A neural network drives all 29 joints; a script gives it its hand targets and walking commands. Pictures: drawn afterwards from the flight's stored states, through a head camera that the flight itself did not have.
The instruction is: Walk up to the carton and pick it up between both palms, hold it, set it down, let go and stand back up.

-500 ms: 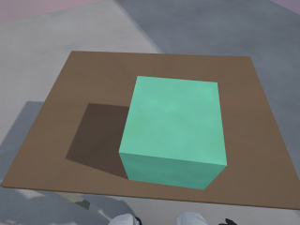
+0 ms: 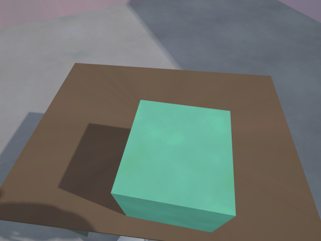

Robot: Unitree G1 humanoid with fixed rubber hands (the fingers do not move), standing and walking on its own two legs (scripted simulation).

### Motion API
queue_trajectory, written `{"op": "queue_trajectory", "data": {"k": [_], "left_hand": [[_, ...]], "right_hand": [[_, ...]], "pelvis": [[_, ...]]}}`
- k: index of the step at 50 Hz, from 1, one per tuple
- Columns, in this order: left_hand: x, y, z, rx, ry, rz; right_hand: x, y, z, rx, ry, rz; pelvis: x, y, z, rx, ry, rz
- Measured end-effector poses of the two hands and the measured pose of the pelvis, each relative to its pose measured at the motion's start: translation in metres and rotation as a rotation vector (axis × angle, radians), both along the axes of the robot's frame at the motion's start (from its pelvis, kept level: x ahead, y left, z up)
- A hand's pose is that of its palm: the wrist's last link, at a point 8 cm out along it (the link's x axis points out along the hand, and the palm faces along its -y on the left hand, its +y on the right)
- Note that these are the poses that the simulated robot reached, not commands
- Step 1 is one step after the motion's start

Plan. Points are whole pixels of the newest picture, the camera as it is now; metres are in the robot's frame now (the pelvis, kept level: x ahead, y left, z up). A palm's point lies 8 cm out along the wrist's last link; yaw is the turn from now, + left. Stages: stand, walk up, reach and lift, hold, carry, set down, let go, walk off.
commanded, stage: stand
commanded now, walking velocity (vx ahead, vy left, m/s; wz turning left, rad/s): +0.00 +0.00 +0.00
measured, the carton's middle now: (175, 166) +0.29 +0.00 +0.00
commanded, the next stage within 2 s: none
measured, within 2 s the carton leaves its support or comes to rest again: neither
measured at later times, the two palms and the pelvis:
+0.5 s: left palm out of the picture +0.05 +0.25 -0.12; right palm out of the picture +0.04 -0.24 -0.14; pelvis +0.02 -0.01 +0.00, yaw -1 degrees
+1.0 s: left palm out of the picture +0.09 +0.25 -0.13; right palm out of the picture +0.09 -0.25 -0.13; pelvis +0.04 +0.00 +0.00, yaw -1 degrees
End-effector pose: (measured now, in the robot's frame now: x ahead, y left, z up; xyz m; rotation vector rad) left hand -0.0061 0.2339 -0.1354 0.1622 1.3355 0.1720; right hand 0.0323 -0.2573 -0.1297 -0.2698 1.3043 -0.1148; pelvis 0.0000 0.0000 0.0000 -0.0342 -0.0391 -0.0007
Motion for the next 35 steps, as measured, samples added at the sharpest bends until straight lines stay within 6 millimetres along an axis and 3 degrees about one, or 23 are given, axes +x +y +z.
{"op": "queue_trajectory", "data": {"k": [4, 9, 14, 20, 28, 35], "left_hand": [[-0.004, 0.014, -0.013, -0.024, 0.042, 0.014], [0.016, 0.029, -0.011, -0.024, 0.035, 0.003], [0.042, 0.035, -0.001, 0.002, 0.0, -0.05], [0.063, 0.028, 0.004, 0.052, -0.063, -0.072], [0.056, 0.009, 0.01, 0.057, -0.082, -0.035], [0.059, 0.011, -0.001, 0.015, -0.035, -0.012]], "right_hand": [[0.028, 0.017, 0.008, -0.023, -0.064, 0.012], [0.051, 0.034, 0.019, -0.021, -0.129, -0.005], [0.041, 0.039, 0.018, 0.005, -0.128, -0.028], [0.02, 0.03, -0.001, 0.057, -0.093, -0.058], [-0.002, 0.006, -0.015, 0.061, -0.044, -0.079], [-0.017, 0.004, -0.003, 0.016, 0.047, -0.072]], "pelvis": [[0.008, 0.012, -0.003, 0.019, -0.022, -0.004], [0.017, 0.021, 0.003, 0.01, 0.001, -0.005], [0.019, 0.02, 0.008, 0.016, 0.007, -0.015], [0.017, 0.003, 0.001, 0.046, -0.005, -0.033], [0.023, -0.006, -0.002, 0.025, -0.028, -0.014], [0.037, -0.001, -0.002, 0.032, -0.023, -0.012]]}}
